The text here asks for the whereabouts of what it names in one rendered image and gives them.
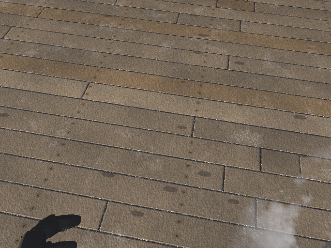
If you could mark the robot left hand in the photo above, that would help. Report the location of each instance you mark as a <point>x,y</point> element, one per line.
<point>48,227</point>

